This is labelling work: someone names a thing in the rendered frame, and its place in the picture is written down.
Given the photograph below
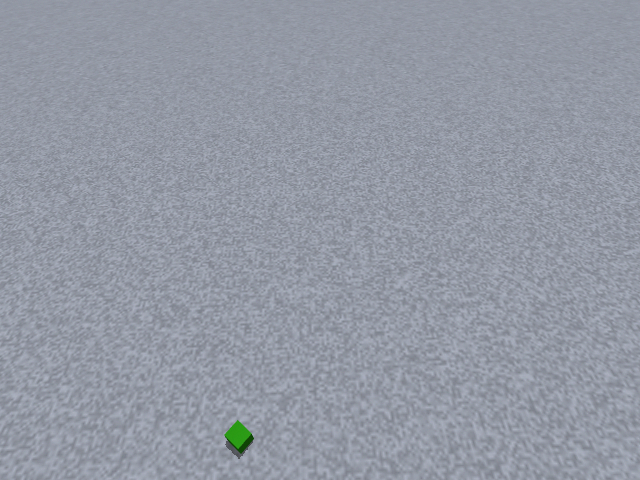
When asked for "small box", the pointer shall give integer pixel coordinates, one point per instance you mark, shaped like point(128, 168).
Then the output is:
point(239, 436)

